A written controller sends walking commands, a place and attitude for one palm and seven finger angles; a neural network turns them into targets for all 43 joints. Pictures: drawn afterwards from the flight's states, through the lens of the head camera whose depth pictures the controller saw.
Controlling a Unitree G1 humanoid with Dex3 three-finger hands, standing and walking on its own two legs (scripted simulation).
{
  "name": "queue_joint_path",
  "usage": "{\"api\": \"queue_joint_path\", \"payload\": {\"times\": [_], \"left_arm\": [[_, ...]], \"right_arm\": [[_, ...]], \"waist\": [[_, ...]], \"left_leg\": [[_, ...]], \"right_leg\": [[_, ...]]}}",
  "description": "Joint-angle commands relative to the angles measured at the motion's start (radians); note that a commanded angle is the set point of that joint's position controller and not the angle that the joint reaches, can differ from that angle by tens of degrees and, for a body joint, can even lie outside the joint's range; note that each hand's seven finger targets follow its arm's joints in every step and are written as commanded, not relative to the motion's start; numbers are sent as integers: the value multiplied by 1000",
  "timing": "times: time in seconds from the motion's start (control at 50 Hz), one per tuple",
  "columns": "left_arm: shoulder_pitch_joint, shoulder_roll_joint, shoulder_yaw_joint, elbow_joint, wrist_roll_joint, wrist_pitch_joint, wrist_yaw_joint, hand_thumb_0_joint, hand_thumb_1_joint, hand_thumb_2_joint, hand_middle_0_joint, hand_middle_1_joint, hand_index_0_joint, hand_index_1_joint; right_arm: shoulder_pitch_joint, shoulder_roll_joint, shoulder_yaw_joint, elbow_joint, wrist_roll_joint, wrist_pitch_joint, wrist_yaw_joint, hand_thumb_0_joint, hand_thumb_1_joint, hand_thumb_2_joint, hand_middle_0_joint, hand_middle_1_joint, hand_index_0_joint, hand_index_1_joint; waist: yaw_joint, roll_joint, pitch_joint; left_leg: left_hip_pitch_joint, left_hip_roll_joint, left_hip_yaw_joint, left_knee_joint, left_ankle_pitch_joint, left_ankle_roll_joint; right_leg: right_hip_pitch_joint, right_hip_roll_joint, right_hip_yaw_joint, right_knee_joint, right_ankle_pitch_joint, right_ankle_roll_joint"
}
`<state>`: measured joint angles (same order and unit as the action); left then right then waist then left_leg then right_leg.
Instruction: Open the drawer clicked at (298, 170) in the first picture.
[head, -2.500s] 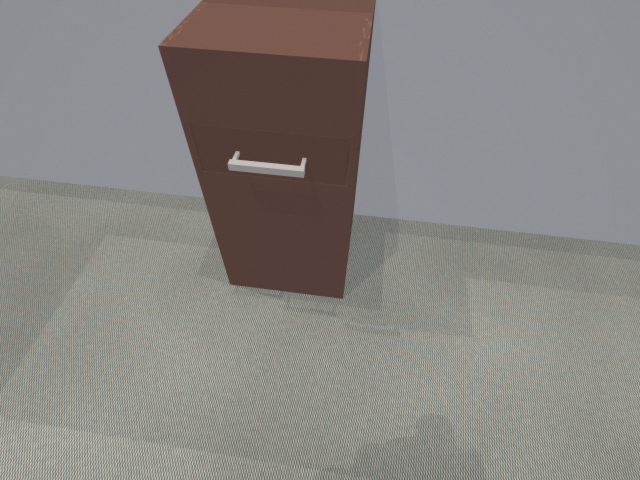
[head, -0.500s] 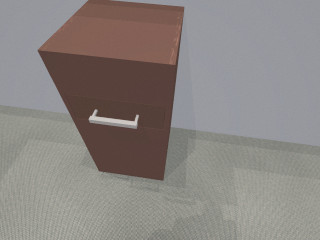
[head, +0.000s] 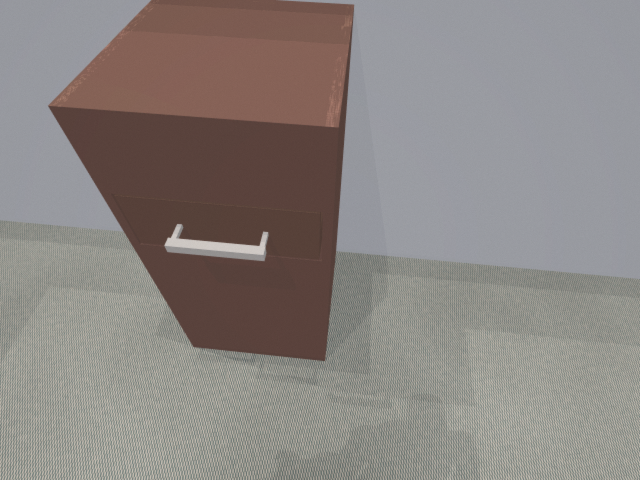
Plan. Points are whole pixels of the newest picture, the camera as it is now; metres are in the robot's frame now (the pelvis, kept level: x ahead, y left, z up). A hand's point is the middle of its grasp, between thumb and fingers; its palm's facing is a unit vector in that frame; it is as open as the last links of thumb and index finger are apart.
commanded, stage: come to a stop and stand still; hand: left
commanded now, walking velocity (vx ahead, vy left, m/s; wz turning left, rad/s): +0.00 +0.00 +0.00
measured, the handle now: (218, 241) +0.53 +0.23 -0.12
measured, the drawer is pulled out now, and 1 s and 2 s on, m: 0.00 0.00 0.00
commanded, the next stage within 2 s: look again from close up in 1.30 s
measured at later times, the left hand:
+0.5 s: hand out of the picture +0.00 +0.16 -0.15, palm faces +0.01 -0.97 -0.23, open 7.3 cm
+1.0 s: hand out of the picture +0.00 +0.12 -0.16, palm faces +0.05 -0.98 -0.19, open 7.4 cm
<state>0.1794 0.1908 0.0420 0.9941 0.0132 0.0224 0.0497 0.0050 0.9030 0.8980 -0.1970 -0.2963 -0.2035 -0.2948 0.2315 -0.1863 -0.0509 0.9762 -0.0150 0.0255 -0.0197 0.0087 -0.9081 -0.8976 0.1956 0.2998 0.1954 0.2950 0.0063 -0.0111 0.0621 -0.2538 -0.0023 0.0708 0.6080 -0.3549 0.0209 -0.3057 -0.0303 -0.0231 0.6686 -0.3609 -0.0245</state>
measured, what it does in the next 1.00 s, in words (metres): stands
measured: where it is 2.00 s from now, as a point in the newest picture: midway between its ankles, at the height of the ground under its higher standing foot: outside the picture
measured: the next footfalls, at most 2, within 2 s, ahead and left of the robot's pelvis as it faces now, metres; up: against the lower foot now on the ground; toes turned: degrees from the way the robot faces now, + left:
none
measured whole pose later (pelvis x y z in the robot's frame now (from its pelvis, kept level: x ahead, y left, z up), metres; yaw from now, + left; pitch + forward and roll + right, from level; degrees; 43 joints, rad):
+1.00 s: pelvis +0.01 -0.04 +0.01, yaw +0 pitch +0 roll +1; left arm 0.30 0.11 0.00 1.15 0.01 -0.02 0.03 0.01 0.91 0.90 -0.20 -0.30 -0.20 -0.29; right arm 0.31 -0.14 0.01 1.12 -0.01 -0.02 -0.04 0.01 -0.92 -0.90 0.20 0.30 0.20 0.30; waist 0.01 0.03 0.01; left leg -0.15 0.05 0.05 0.42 -0.27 -0.04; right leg -0.19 0.03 -0.06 0.47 -0.29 -0.06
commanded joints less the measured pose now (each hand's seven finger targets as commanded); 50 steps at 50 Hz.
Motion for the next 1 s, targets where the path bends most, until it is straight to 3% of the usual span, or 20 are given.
{"api": "queue_joint_path", "payload": {"times": [0.0, 0.02, 0.04, 0.06, 0.08, 0.14, 0.18, 0.2, 0.3, 0.38, 0.56, 0.76, 0.8, 0.98], "left_arm": [[57, 93, 4, -72, 4, -22, -6, 0, 900, 900, -200, -300, -200, -300], [75, 97, 1, -62, 3, -24, -9, 0, 900, 900, -200, -300, -200, -300], [77, 106, -3, -60, 4, -25, -11, 0, 900, 900, -200, -300, -200, -300], [70, 116, -6, -62, 4, -26, -11, 0, 900, 900, -200, -300, -200, -300], [44, 121, -9, -61, 2, -24, -14, 0, 900, 900, -200, -300, -200, -300], [35, 117, -12, -71, 0, -15, -17, 0, 900, 900, -200, -300, -200, -300], [48, 116, -13, -64, 1, -14, -19, 0, 900, 900, -200, -300, -200, -300], [58, 115, -13, -62, 0, -14, -20, 0, 900, 900, -200, -300, -200, -300], [91, 100, -19, -36, -4, -23, -24, 0, 900, 900, -200, -300, -200, -300], [101, 89, -23, -5, -7, -36, -25, 0, 900, 900, -200, -300, -200, -300], [141, 62, -30, 79, -9, -48, -25, 0, 900, 900, -200, -300, -200, -300], [171, 34, -33, 122, -7, -53, -20, 0, 900, 900, -200, -300, -200, -300], [173, 29, -34, 122, -6, -51, -19, 0, 900, 900, -200, -300, -200, -300], [183, 25, -30, 125, -6, -57, -16, 0, 900, 900, -200, -300, -200, -300]], "right_arm": [[58, -113, 0, -114, -3, -27, -18, 0, -900, -900, 200, 300, 200, 300], [45, -111, 0, -122, 1, -28, -18, 0, -900, -900, 200, 300, 200, 300], [48, -101, 4, -126, 4, -28, -15, 0, -900, -900, 200, 300, 200, 300], [61, -92, 7, -124, 5, -26, -11, 0, -900, -900, 200, 300, 200, 300], [80, -84, 14, -116, 2, -25, -8, 0, -900, -900, 200, 300, 200, 300], [102, -80, 21, -90, -5, -29, -2, 0, -900, -900, 200, 300, 200, 300], [112, -82, 27, -77, -10, -34, 1, 0, -900, -900, 200, 300, 200, 300], [109, -89, 29, -73, -11, -36, 1, 0, -900, -900, 200, 300, 200, 300], [126, -93, 39, -38, -8, -44, -1, 0, -900, -900, 200, 300, 200, 300], [154, -74, 47, 2, -5, -50, -4, 0, -900, -900, 200, 300, 200, 300], [176, -48, 55, 83, 0, -54, -14, 0, -900, -900, 200, 300, 200, 300], [174, -27, 55, 119, 1, -53, -21, 0, -900, -900, 200, 300, 200, 300], [173, -23, 55, 122, 1, -50, -21, 0, -900, -900, 200, 300, 200, 300], [175, -16, 54, 132, 1, -54, -25, 0, -900, -900, 200, 300, 200, 300]], "waist": [[-3, 202, -98], [9, 86, -73], [2, -5, -55], [-12, -116, -38], [-28, -135, -10], [-24, -89, 64], [-19, -18, 72], [-11, -20, 69], [-6, -12, 7], [-12, -16, -38], [-10, 6, -19], [-9, 7, -2], [-9, 9, 27], [-9, -5, -18]], "left_leg": [[67, 209, -160, -99, 755, 84], [18, 176, -140, -94, 573, 67], [-17, 130, -115, -92, 390, 41], [-23, 94, -86, -88, 234, 23], [-20, 70, -80, -112, 141, 17], [-45, 69, -100, -184, 24, 23], [-68, 76, -119, -236, -22, 27], [-77, 81, -123, -250, -40, 28], [-36, 85, -115, -265, 0, 25], [12, 83, -95, -242, 106, 17], [50, 94, -77, -235, 195, 2], [68, 100, -72, -241, 222, -4], [59, 100, -71, -242, 211, -6], [89, 104, -67, -233, 285, -10]], "right_leg": [[-5, 4, -4, -24, 39, -16], [24, -16, 27, -72, 169, -21], [32, -52, 79, -111, 255, -34], [17, -81, 119, -150, 255, -43], [-15, -90, 129, -178, 192, -49], [-77, -60, 128, -229, -46, -33], [-61, -47, 112, -231, -78, -30], [-47, -41, 109, -229, -70, -25], [6, -47, 114, -254, -7, -23], [43, -62, 116, -272, 67, -27], [68, -68, 105, -291, 189, -30], [79, -65, 97, -305, 239, -30], [65, -60, 97, -312, 220, -30], [125, -64, 80, -289, 368, -31]]}}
